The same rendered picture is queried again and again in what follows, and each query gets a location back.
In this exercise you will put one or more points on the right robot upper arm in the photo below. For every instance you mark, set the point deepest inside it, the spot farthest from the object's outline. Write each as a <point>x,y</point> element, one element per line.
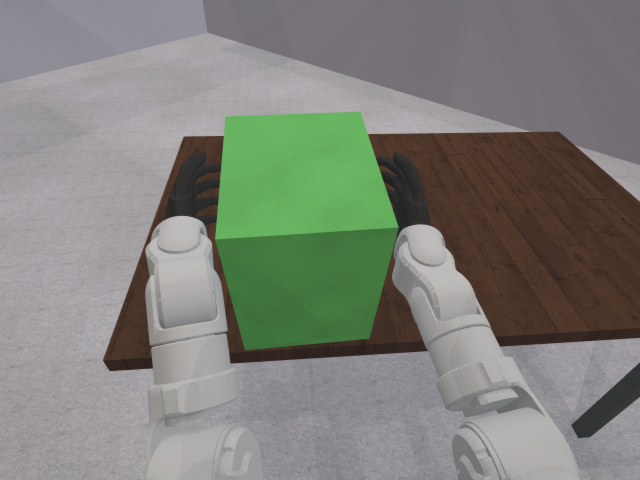
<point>516,445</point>

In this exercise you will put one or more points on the left robot forearm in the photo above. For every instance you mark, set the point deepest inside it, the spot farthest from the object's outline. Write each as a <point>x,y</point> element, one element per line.
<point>193,377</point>

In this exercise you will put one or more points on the left robot hand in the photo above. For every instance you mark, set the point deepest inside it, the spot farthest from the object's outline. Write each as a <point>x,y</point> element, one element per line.
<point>181,201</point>

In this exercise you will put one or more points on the right robot hand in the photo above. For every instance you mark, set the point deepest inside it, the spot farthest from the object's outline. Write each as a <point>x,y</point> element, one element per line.
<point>410,204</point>

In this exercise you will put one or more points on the right robot forearm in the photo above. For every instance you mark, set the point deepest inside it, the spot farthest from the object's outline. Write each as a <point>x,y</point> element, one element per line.
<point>474,375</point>

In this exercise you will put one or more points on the carton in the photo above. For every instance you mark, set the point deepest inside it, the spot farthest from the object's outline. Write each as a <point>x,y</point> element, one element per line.
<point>305,228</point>

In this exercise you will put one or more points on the left robot upper arm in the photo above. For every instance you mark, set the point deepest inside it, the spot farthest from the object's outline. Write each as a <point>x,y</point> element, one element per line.
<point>224,452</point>

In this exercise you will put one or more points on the table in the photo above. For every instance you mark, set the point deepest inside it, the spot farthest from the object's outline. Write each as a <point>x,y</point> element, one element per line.
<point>549,242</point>

